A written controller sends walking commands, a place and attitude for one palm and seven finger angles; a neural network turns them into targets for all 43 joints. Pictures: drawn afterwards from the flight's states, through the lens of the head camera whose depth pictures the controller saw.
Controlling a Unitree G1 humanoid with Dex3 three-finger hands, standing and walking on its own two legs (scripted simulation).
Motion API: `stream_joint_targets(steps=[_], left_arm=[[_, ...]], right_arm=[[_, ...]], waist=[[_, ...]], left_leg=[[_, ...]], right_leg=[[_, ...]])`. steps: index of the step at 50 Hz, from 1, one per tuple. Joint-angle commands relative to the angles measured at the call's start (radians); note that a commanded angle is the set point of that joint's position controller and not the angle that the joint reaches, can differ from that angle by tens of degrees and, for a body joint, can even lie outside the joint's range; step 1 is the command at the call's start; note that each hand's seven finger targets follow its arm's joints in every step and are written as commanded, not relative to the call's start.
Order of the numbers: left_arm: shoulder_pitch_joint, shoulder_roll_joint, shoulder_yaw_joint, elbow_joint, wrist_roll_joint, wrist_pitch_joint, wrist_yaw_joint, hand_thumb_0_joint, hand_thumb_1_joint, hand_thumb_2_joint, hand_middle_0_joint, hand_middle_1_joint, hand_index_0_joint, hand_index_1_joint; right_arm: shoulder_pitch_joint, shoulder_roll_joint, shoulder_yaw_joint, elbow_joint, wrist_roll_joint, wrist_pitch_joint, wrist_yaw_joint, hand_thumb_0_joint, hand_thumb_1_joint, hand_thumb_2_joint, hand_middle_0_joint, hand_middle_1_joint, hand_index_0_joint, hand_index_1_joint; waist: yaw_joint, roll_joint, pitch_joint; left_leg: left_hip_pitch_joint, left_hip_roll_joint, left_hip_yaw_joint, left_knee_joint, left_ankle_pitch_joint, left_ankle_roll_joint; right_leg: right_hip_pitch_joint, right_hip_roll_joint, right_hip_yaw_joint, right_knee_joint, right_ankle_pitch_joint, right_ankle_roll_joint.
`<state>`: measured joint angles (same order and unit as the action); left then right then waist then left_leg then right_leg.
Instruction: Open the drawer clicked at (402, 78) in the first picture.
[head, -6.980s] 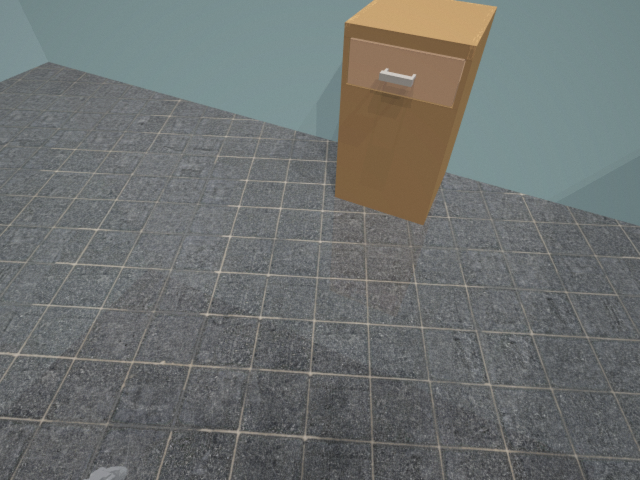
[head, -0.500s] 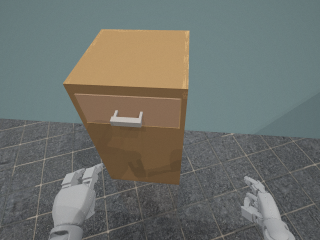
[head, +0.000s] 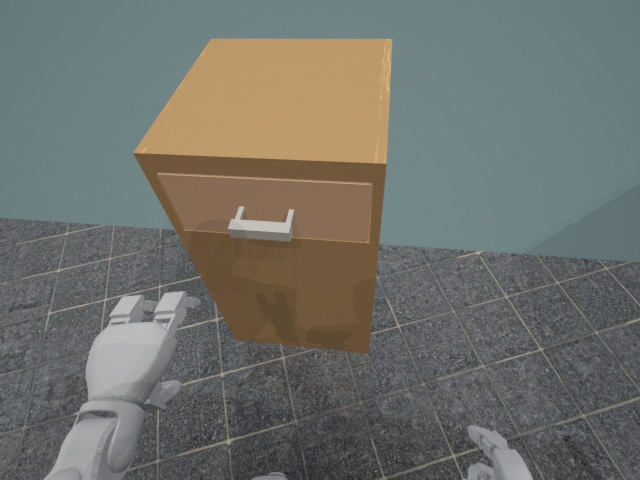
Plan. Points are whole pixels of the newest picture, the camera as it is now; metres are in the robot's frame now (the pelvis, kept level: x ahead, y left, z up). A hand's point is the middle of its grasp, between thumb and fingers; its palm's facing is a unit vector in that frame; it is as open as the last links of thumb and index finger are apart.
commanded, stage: raise the hand with hooked fingers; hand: left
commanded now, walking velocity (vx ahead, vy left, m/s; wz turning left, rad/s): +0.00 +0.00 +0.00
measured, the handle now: (263, 221) +0.56 +0.18 -0.08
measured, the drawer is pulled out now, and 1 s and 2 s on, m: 0.00 0.00 0.00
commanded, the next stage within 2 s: move the hooked fingers above the handle in 1.06 s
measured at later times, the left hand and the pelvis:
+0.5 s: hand (130, 298) +0.30 +0.26 +0.08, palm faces +0.05 -0.10 -0.99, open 13.6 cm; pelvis +0.01 +0.02 +0.02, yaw +0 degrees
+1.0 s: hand (127, 279) +0.31 +0.26 +0.10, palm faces +0.03 -0.09 -1.00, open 13.8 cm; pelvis +0.01 +0.02 +0.03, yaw +1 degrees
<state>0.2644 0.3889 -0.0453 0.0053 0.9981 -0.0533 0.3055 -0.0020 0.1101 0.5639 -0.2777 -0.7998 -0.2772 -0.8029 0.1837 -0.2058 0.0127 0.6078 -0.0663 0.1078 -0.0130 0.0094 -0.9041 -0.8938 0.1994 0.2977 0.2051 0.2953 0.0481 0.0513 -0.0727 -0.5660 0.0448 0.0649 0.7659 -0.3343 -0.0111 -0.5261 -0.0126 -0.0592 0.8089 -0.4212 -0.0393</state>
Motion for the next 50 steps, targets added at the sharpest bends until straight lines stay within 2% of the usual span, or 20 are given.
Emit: stream_joint_targets(steps=[1,4,7,9,10,15,16,18,23,26,30,33,37,40,42,43,46,50], left_arm=[[-0.126,0.2,0.175,-0.207,-0.003,-0.04,0.076,0.0,-0.103,0.47,-0.272,-0.945,-0.272,-0.945],[-0.16,0.178,0.151,-0.186,-0.005,-0.026,0.094,0.0,-0.173,0.44,-0.277,-0.99,-0.277,-0.99],[-0.223,0.165,0.11,-0.183,-0.008,0.011,0.081,0.0,-0.243,0.41,-0.282,-1.035,-0.282,-1.035],[-0.25,0.17,0.096,-0.199,-0.009,0.031,0.061,0.0,-0.29,0.39,-0.285,-1.065,-0.285,-1.065],[-0.26,0.18,0.096,-0.197,-0.011,0.041,0.047,0.0,-0.313,0.38,-0.287,-1.08,-0.287,-1.08],[-0.322,0.201,0.095,-0.156,-0.017,0.072,-0.023,0.0,-0.43,0.33,-0.295,-1.155,-0.295,-1.155],[-0.347,0.22,0.109,-0.153,-0.018,0.075,-0.037,0.0,-0.453,0.32,-0.297,-1.17,-0.297,-1.17],[-0.392,0.225,0.102,-0.161,-0.02,0.072,-0.061,0.0,-0.5,0.3,-0.3,-1.2,-0.3,-1.2],[-0.487,0.232,0.09,-0.15,-0.029,0.059,-0.117,0.0,-0.5,0.3,-0.3,-1.2,-0.3,-1.2],[-0.535,0.255,0.101,-0.142,-0.04,0.048,-0.148,0.0,-0.5,0.3,-0.3,-1.2,-0.3,-1.2],[-0.591,0.275,0.106,-0.106,-0.06,0.034,-0.187,0.0,-0.5,0.3,-0.3,-1.2,-0.3,-1.2],[-0.649,0.309,0.124,-0.115,-0.069,0.016,-0.21,0.0,-0.5,0.3,-0.3,-1.2,-0.3,-1.2],[-0.547,0.279,0.123,-0.089,-0.094,-0.005,-0.238,0.0,-0.5,0.3,-0.3,-1.2,-0.3,-1.2],[-0.536,0.285,0.137,-0.123,-0.095,-0.029,-0.233,0.0,-0.5,0.3,-0.3,-1.2,-0.3,-1.2],[-0.553,0.304,0.156,-0.154,-0.089,-0.045,-0.212,0.0,-0.5,0.3,-0.3,-1.2,-0.3,-1.2],[-0.55,0.316,0.17,-0.151,-0.086,-0.051,-0.199,0.0,-0.5,0.3,-0.3,-1.2,-0.3,-1.2],[-0.561,0.318,0.179,-0.139,-0.082,-0.05,-0.162,0.0,-0.5,0.3,-0.3,-1.2,-0.3,-1.2],[-0.58,0.312,0.164,-0.13,-0.073,-0.032,-0.132,0.0,-0.5,0.3,-0.3,-1.2,-0.3,-1.2]], right_arm=[[-0.154,-0.116,-0.069,-0.173,0.003,-0.059,-0.01,0.0,-0.9,-0.9,0.2,0.3,0.2,0.3],[-0.138,-0.126,-0.08,-0.16,0.011,-0.058,-0.005,0.0,-0.9,-0.9,0.2,0.3,0.2,0.3],[-0.144,-0.134,-0.086,-0.161,0.022,-0.055,-0.002,0.0,-0.9,-0.9,0.2,0.3,0.2,0.3],[-0.151,-0.138,-0.088,-0.16,0.027,-0.053,-0.003,0.0,-0.9,-0.9,0.2,0.3,0.2,0.3],[-0.153,-0.139,-0.085,-0.161,0.029,-0.052,-0.005,0.0,-0.9,-0.9,0.2,0.3,0.2,0.3],[-0.168,-0.137,-0.071,-0.157,0.044,-0.041,-0.012,0.0,-0.9,-0.9,0.2,0.3,0.2,0.3],[-0.171,-0.14,-0.069,-0.158,0.046,-0.038,-0.013,0.0,-0.9,-0.9,0.2,0.3,0.2,0.3],[-0.168,-0.135,-0.064,-0.155,0.047,-0.035,-0.014,0.0,-0.9,-0.9,0.2,0.3,0.2,0.3],[-0.17,-0.13,-0.055,-0.149,0.049,-0.025,-0.015,0.0,-0.9,-0.9,0.2,0.3,0.2,0.3],[-0.164,-0.135,-0.053,-0.145,0.05,-0.02,-0.017,0.0,-0.9,-0.9,0.2,0.3,0.2,0.3],[-0.16,-0.137,-0.05,-0.138,0.055,-0.013,-0.021,0.0,-0.9,-0.9,0.2,0.3,0.2,0.3],[-0.151,-0.142,-0.051,-0.133,0.057,-0.01,-0.021,0.0,-0.9,-0.9,0.2,0.3,0.2,0.3],[-0.136,-0.149,-0.058,-0.134,0.059,-0.006,-0.009,0.0,-0.9,-0.9,0.2,0.3,0.2,0.3],[-0.132,-0.155,-0.066,-0.14,0.057,-0.002,-0.005,0.0,-0.9,-0.9,0.2,0.3,0.2,0.3],[-0.13,-0.155,-0.067,-0.14,0.056,-0.004,-0.001,0.0,-0.9,-0.9,0.2,0.3,0.2,0.3],[-0.125,-0.155,-0.072,-0.138,0.056,-0.005,-0.002,0.0,-0.9,-0.9,0.2,0.3,0.2,0.3],[-0.125,-0.157,-0.076,-0.131,0.06,-0.006,-0.004,0.0,-0.9,-0.9,0.2,0.3,0.2,0.3],[-0.126,-0.156,-0.081,-0.12,0.065,-0.007,-0.006,0.0,-0.9,-0.9,0.2,0.3,0.2,0.3]], waist=[[0.028,-0.053,-0.226],[0.012,-0.041,-0.219],[0.002,-0.032,-0.2],[0.011,-0.001,-0.224],[0.013,-0.021,-0.229],[0.018,-0.047,-0.168],[0.02,-0.029,-0.163],[0.022,-0.019,-0.179],[0.014,0.01,-0.172],[0.014,0.01,-0.187],[0.011,-0.025,-0.172],[0.012,-0.008,-0.199],[0.023,-0.037,-0.183],[0.028,-0.04,-0.199],[0.032,-0.004,-0.214],[0.034,-0.012,-0.22],[0.028,-0.005,-0.207],[0.024,0.001,-0.222]], left_leg=[[0.157,-0.074,-0.036,-0.086,0.165,0.046],[0.188,-0.072,-0.034,-0.095,0.181,0.046],[0.225,-0.065,-0.038,-0.117,0.19,0.046],[0.261,-0.062,-0.036,-0.133,0.223,0.047],[0.268,-0.063,-0.038,-0.14,0.231,0.048],[0.296,-0.059,-0.039,-0.189,0.268,0.047],[0.303,-0.059,-0.04,-0.198,0.275,0.046],[0.335,-0.057,-0.039,-0.215,0.301,0.045],[0.382,-0.058,-0.041,-0.24,0.34,0.042],[0.402,-0.058,-0.045,-0.252,0.368,0.041],[0.399,-0.062,-0.043,-0.27,0.356,0.044],[0.417,-0.062,-0.049,-0.28,0.378,0.044],[0.403,-0.059,-0.05,-0.287,0.427,0.042],[0.398,-0.062,-0.048,-0.284,0.43,0.044],[0.401,-0.062,-0.05,-0.284,0.419,0.042],[0.402,-0.063,-0.051,-0.283,0.408,0.044],[0.388,-0.064,-0.049,-0.281,0.374,0.043],[0.395,-0.065,-0.044,-0.281,0.353,0.045]], right_leg=[[0.113,0.015,0.093,-0.179,0.257,0.003],[0.095,0.019,0.074,-0.18,0.271,0.003],[0.084,0.023,0.055,-0.192,0.25,0.002],[0.11,0.023,0.048,-0.196,0.277,0.0],[0.127,0.023,0.046,-0.201,0.287,0.002],[0.167,0.027,0.038,-0.238,0.319,0.005],[0.175,0.029,0.039,-0.248,0.317,0.003],[0.2,0.028,0.036,-0.258,0.336,0.004],[0.223,0.032,0.029,-0.291,0.353,0.004],[0.245,0.035,0.024,-0.304,0.368,0.004],[0.266,0.033,0.024,-0.328,0.38,0.009],[0.289,0.033,0.023,-0.335,0.388,0.008],[0.305,0.034,0.018,-0.335,0.429,0.01],[0.302,0.033,0.02,-0.331,0.434,0.012],[0.301,0.031,0.021,-0.329,0.411,0.008],[0.297,0.033,0.024,-0.328,0.403,0.008],[0.276,0.035,0.022,-0.33,0.367,0.007],[0.266,0.033,0.027,-0.328,0.356,0.008]])
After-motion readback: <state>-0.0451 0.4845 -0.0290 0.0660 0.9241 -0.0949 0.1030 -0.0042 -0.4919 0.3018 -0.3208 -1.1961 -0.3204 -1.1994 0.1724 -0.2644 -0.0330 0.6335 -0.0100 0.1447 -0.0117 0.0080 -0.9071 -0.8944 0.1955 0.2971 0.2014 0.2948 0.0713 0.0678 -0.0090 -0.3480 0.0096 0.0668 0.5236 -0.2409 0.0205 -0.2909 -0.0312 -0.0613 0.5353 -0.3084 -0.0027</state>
